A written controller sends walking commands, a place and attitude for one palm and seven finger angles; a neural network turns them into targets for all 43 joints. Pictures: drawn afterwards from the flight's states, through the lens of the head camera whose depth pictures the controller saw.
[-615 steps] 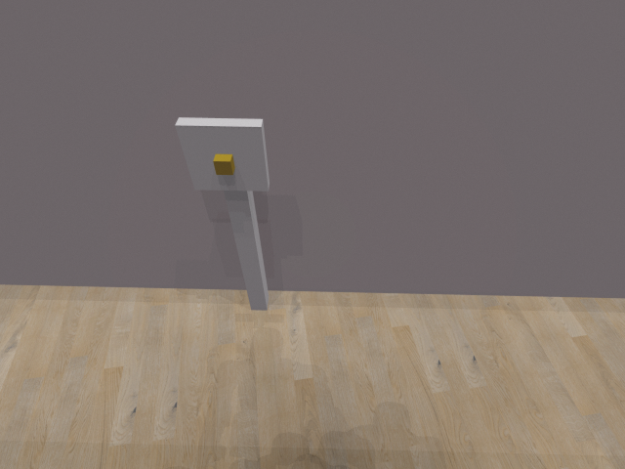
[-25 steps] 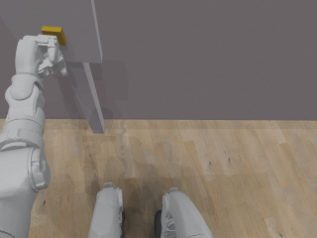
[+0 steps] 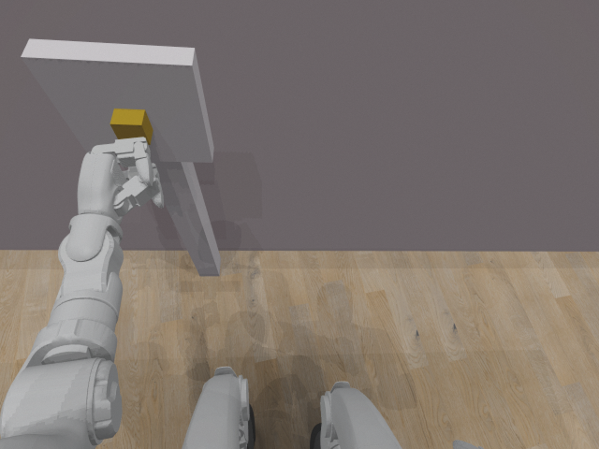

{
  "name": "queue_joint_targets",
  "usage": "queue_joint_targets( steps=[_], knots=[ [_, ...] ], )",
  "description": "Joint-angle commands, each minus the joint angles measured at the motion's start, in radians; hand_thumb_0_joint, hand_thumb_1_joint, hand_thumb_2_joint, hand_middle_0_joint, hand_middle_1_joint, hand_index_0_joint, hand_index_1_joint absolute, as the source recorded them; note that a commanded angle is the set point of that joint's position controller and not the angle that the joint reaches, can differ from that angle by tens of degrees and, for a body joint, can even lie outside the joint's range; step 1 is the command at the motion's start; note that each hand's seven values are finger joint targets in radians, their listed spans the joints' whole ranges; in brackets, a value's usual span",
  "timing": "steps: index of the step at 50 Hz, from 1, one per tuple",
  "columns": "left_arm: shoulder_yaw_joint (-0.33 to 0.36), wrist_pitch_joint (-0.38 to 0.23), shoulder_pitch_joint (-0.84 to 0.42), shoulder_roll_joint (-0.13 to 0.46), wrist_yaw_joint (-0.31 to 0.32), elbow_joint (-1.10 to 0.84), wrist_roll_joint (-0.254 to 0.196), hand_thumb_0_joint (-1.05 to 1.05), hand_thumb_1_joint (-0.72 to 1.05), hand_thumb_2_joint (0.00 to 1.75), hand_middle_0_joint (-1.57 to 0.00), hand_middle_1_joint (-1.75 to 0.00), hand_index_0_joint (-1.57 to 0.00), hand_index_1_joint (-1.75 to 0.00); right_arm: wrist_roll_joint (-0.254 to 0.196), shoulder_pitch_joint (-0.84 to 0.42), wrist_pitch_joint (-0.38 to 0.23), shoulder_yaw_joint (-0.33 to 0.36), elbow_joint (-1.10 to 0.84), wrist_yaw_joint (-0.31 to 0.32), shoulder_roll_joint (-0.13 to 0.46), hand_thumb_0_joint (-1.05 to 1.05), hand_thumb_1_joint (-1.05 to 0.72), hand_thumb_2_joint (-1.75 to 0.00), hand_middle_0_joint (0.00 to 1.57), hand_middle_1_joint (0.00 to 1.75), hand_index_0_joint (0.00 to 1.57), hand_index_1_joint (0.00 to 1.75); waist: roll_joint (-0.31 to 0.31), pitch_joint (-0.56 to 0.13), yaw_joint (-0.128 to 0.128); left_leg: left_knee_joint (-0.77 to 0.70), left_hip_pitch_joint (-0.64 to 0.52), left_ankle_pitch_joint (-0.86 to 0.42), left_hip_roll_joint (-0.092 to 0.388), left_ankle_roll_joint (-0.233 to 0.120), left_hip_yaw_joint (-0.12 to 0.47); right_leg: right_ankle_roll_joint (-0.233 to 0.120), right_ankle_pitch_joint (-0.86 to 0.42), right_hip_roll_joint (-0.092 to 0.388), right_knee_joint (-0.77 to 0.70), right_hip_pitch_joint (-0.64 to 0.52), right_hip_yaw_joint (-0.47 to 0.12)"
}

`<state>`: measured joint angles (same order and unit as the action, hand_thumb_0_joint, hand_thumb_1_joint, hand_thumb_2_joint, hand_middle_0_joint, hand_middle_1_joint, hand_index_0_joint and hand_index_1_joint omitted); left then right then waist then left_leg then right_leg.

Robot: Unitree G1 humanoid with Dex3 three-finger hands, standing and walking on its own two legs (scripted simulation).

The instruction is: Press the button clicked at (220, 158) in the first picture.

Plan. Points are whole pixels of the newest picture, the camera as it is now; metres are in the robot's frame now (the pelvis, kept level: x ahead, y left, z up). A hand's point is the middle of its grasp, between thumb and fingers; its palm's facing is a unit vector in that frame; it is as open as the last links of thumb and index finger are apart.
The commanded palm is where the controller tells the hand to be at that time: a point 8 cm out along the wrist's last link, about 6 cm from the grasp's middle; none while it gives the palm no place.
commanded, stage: pull the fist back off the button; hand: left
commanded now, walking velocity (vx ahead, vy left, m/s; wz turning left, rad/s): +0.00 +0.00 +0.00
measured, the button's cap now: (133, 125) +0.52 +0.22 +0.06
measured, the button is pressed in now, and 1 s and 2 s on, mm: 0 0 0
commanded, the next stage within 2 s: draw the hand back to the body in 0.44 s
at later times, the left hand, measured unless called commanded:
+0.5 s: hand (144, 229) +0.38 +0.19 +0.03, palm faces +0.02 -1.00 -0.04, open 3.1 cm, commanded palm +0.37 +0.24 +0.04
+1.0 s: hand (88, 255) +0.31 +0.20 +0.13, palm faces +0.02 -1.00 -0.06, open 3.1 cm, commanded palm +0.27 +0.25 +0.14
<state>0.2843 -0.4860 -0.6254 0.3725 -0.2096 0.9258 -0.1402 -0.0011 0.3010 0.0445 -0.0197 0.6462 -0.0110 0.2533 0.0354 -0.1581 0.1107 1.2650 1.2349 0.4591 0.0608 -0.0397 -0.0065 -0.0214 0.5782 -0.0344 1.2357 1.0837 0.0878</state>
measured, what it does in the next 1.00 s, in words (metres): rises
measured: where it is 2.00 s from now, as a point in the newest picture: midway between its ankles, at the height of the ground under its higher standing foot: outside the picture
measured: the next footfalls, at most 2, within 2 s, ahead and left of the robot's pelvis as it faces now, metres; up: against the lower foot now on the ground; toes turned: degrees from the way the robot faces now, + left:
none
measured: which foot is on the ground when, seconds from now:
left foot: down 0.00-1.00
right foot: down 0.00-1.00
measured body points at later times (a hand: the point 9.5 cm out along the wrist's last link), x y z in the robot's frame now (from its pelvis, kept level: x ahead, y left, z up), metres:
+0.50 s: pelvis +0.02 -0.01 +0.01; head +0.13 +0.01 +0.44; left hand +0.38 +0.24 +0.03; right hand +0.17 -0.26 -0.11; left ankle +0.07 +0.10 -0.62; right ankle +0.00 -0.12 -0.62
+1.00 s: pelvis +0.03 -0.01 +0.06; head +0.08 -0.02 +0.51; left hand +0.30 +0.25 +0.13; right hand +0.18 -0.26 -0.04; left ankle +0.07 +0.10 -0.62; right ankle +0.00 -0.12 -0.62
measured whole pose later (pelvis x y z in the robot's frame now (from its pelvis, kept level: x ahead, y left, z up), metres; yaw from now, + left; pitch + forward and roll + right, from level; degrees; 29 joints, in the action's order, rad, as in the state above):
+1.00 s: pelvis +0.03 -0.01 +0.06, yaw +2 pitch +13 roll -2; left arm 0.22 -0.35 0.09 0.31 -0.28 0.22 -0.31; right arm -0.06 0.27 -0.01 -0.02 0.54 0.05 0.26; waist 0.05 -0.14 0.04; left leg 0.98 0.80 0.41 0.05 -0.01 -0.01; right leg -0.03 0.52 -0.03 0.95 0.65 0.08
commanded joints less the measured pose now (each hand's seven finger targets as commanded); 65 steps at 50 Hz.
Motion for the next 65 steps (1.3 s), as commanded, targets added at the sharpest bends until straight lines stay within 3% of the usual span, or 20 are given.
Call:
queue_joint_targets(
  steps=[1,5,9,17,20,23,27,30,31,35,39,44,52,53,54,55,59,60,64,65],
  knots=[
    [0.075,-0.069,-0.192,0.203,0.012,-0.269,-0.033,0.00,0.90,0.90,-1.30,-1.50,-1.30,-1.50,-0.006,0.078,-0.007,0.065,-0.103,0.015,0.171,0.00,-0.90,-0.90,0.20,0.30,0.20,0.30,0.061,-0.440,-0.030,-0.141,-0.523,-0.269,-0.027,0.012,0.071,-0.007,-0.296,-0.022,-0.174,-0.094,-0.048],
    [0.032,-0.089,-0.092,0.141,0.002,-0.401,-0.048,0.00,0.90,0.90,-1.30,-1.50,-1.30,-1.50,-0.010,0.058,-0.009,0.073,-0.131,0.012,0.160,0.00,-0.90,-0.90,0.20,0.30,0.20,0.30,0.077,-0.472,-0.039,-0.136,-0.576,-0.355,-0.027,0.014,0.062,-0.007,-0.383,-0.023,-0.163,-0.127,-0.051],
    [-0.003,-0.079,-0.033,0.087,-0.015,-0.422,-0.068,0.00,0.90,0.90,-1.30,-1.50,-1.30,-1.50,-0.015,0.038,-0.011,0.076,-0.131,0.015,0.156,0.00,-0.90,-0.90,0.20,0.30,0.20,0.30,0.038,-0.420,-0.024,-0.133,-0.561,-0.343,-0.028,0.013,0.056,0.001,-0.394,-0.022,-0.176,-0.130,-0.051],
    [0.006,-0.084,0.109,0.091,-0.035,-0.538,-0.090,0.00,0.90,0.90,-1.30,-1.50,-1.30,-1.50,-0.015,-0.004,-0.035,0.079,-0.142,0.028,0.153,0.00,-0.90,-0.90,0.20,0.30,0.20,0.30,0.051,-0.450,-0.051,-0.125,-0.572,-0.390,-0.032,0.012,0.052,0.000,-0.450,-0.014,-0.163,-0.170,-0.059],
    [0.009,-0.078,0.077,0.100,-0.039,-0.531,-0.094,0.00,0.90,0.90,-1.30,-1.50,-1.30,-1.50,-0.016,-0.011,-0.041,0.077,-0.134,0.035,0.153,0.00,-0.90,-0.90,0.20,0.30,0.20,0.30,0.017,-0.416,-0.033,-0.112,-0.530,-0.344,-0.033,0.006,0.050,0.002,-0.428,-0.016,-0.167,-0.163,-0.067],
    [-0.016,-0.078,-0.003,0.085,-0.045,-0.514,-0.087,0.00,0.90,0.90,-1.30,-1.50,-1.30,-1.50,-0.016,-0.024,-0.049,0.071,-0.126,0.040,0.150,0.00,-0.90,-0.90,0.20,0.30,0.20,0.30,0.067,-0.401,-0.024,-0.107,-0.527,-0.295,-0.034,0.011,0.053,0.000,-0.372,-0.014,-0.166,-0.123,-0.067],
    [0.019,-0.070,0.005,0.125,-0.056,-0.476,-0.092,0.00,0.90,0.90,-1.30,-1.50,-1.30,-1.50,-0.017,-0.026,-0.054,0.070,-0.127,0.046,0.156,0.00,-0.90,-0.90,0.20,0.30,0.20,0.30,0.050,-0.426,-0.037,-0.104,-0.507,-0.274,-0.034,0.009,0.050,0.000,-0.354,-0.015,-0.168,-0.141,-0.076],
    [0.067,-0.047,0.126,0.183,-0.059,-0.621,-0.112,0.00,0.90,0.90,-1.30,-1.50,-1.30,-1.50,-0.025,-0.033,-0.053,0.071,-0.174,0.044,0.155,0.00,-0.90,-0.90,0.20,0.30,0.20,0.30,0.105,-0.527,-0.092,-0.161,-0.610,-0.342,-0.037,0.011,0.046,-0.007,-0.409,-0.018,-0.193,-0.260,-0.076],
    [0.050,-0.033,0.192,0.160,-0.060,-0.673,-0.119,0.00,0.90,0.90,-1.30,-1.50,-1.30,-1.50,-0.031,-0.039,-0.053,0.069,-0.189,0.042,0.146,0.00,-0.90,-0.90,0.20,0.30,0.20,0.30,0.125,-0.539,-0.103,-0.185,-0.656,-0.373,-0.037,0.013,0.042,-0.006,-0.434,-0.018,-0.209,-0.283,-0.071],
    [0.035,0.048,0.343,0.125,-0.042,-0.713,-0.148,0.00,0.90,0.90,-1.30,-1.50,-1.30,-1.50,-0.045,-0.044,-0.054,0.061,-0.216,0.048,0.139,0.00,-0.90,-0.90,0.20,0.30,0.20,0.30,-0.003,-0.393,-0.079,-0.252,-0.593,-0.301,-0.040,-0.002,0.029,0.011,-0.417,-0.025,-0.291,-0.359,-0.068],
    [0.043,0.071,0.400,0.124,-0.033,-0.771,-0.165,0.00,0.90,0.90,-1.30,-1.50,-1.30,-1.50,-0.051,-0.056,-0.064,0.056,-0.230,0.059,0.137,0.00,-0.90,-0.90,0.20,0.30,0.20,0.30,-0.037,-0.291,-0.069,-0.309,-0.575,-0.227,-0.048,-0.006,0.015,0.023,-0.372,-0.016,-0.364,-0.415,-0.081],
    [0.019,0.058,0.510,0.106,-0.058,-0.870,-0.187,0.00,0.90,0.90,-1.30,-1.50,-1.30,-1.50,-0.055,-0.073,-0.090,0.051,-0.246,0.067,0.133,0.00,-0.90,-0.90,0.20,0.30,0.20,0.30,0.005,-0.234,-0.073,-0.367,-0.661,-0.229,-0.049,-0.005,0.019,0.019,-0.363,-0.015,-0.419,-0.444,-0.073],
    [0.023,0.116,0.653,0.109,-0.077,-1.034,-0.215,0.00,0.90,0.90,-1.30,-1.50,-1.30,-1.50,-0.065,-0.109,-0.140,0.039,-0.281,0.082,0.124,0.00,-0.90,-0.90,0.20,0.30,0.20,0.30,0.049,-0.179,-0.096,-0.459,-0.779,-0.247,-0.047,-0.001,0.031,0.016,-0.372,-0.010,-0.485,-0.506,-0.051],
    [0.028,0.164,0.625,0.216,0.071,-1.111,-0.059,0.00,0.90,0.90,-1.30,-1.50,-1.30,-1.50,-0.057,-0.174,-0.121,0.045,-0.289,0.104,0.106,0.00,-0.90,-0.90,0.20,0.30,0.20,0.30,0.041,-0.189,-0.152,-0.515,-0.828,-0.229,-0.049,0.000,0.022,-0.006,-0.339,0.020,-0.567,-0.512,-0.111],
    [-0.030,0.208,0.703,0.124,0.147,-1.130,-0.042,0.00,0.90,0.90,-1.30,-1.50,-1.30,-1.50,-0.053,-0.166,-0.118,0.035,-0.301,0.114,0.094,0.00,-0.90,-0.90,0.20,0.30,0.20,0.30,0.047,-0.129,-0.121,-0.548,-0.847,-0.201,-0.043,0.004,0.022,-0.003,-0.306,0.027,-0.594,-0.514,-0.100],
    [-0.065,0.242,0.725,0.104,0.199,-1.161,-0.014,0.00,0.90,0.90,-1.30,-1.50,-1.30,-1.50,-0.052,-0.164,-0.115,0.031,-0.297,0.119,0.094,0.00,-0.90,-0.90,0.20,0.30,0.20,0.30,0.043,-0.100,-0.123,-0.573,-0.854,-0.181,-0.039,0.001,0.026,-0.002,-0.292,0.027,-0.617,-0.541,-0.098],
    [-0.061,0.322,0.775,0.110,0.312,-1.232,0.040,0.00,0.90,0.90,-1.30,-1.50,-1.30,-1.50,-0.047,-0.175,-0.094,0.020,-0.283,0.136,0.092,0.00,-0.90,-0.90,0.20,0.30,0.20,0.30,0.020,-0.061,-0.111,-0.640,-0.950,-0.219,-0.031,0.000,0.027,0.000,-0.338,0.031,-0.682,-0.626,-0.081],
    [-0.050,0.334,0.786,0.128,0.324,-1.246,0.047,0.00,0.90,0.90,-1.30,-1.50,-1.30,-1.50,-0.043,-0.183,-0.097,0.020,-0.277,0.139,0.097,0.00,-0.90,-0.90,0.20,0.30,0.20,0.30,-0.007,-0.051,-0.114,-0.654,-0.963,-0.238,-0.030,-0.004,0.021,0.002,-0.357,0.029,-0.704,-0.653,-0.081],
    [-0.052,0.371,0.820,0.108,0.348,-1.319,0.062,0.00,0.90,0.90,-1.30,-1.50,-1.30,-1.50,-0.038,-0.202,-0.103,0.009,-0.267,0.138,0.087,0.00,-0.90,-0.90,0.20,0.30,0.20,0.30,0.037,-0.029,-0.124,-0.719,-1.065,-0.326,-0.032,0.002,0.019,-0.001,-0.440,0.035,-0.756,-0.736,-0.070],
    [-0.040,0.375,0.833,0.120,0.350,-1.335,0.063,0.00,0.90,0.90,-1.30,-1.50,-1.30,-1.50,-0.035,-0.207,-0.110,0.009,-0.260,0.137,0.089,0.00,-0.90,-0.90,0.20,0.30,0.20,0.30,0.002,-0.019,-0.128,-0.730,-1.075,-0.341,-0.030,0.001,0.016,0.001,-0.453,0.031,-0.779,-0.756,-0.070]
  ],
)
